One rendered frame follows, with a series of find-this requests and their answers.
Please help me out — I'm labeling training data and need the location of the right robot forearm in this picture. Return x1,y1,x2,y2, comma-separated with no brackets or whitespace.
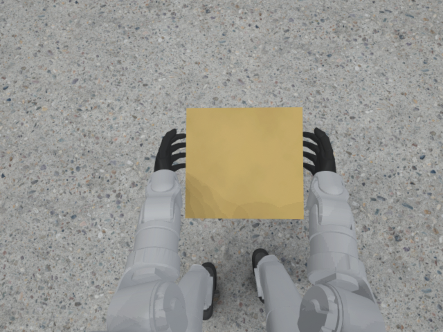
307,171,386,329

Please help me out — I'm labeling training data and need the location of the right robot foot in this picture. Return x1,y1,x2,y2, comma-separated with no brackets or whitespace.
252,248,269,304

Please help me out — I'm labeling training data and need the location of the left robot forearm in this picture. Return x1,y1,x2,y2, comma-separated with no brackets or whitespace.
106,169,183,329

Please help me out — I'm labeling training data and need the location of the carton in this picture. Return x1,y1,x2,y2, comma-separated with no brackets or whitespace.
185,107,304,219

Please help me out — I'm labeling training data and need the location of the left robot foot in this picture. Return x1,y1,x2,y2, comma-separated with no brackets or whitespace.
202,262,217,320

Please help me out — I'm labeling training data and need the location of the robot foot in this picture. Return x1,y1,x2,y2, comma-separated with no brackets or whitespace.
202,262,217,320
252,248,269,304

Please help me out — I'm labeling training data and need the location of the right robot upper arm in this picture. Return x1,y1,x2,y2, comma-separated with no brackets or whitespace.
298,283,386,332

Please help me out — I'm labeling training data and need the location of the left robot upper arm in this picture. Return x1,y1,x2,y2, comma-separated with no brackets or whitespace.
90,279,188,332

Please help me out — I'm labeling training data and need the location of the left robot hand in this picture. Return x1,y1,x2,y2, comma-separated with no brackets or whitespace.
154,129,186,172

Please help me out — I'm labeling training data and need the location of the right robot hand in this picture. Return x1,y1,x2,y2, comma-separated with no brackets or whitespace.
302,127,336,176

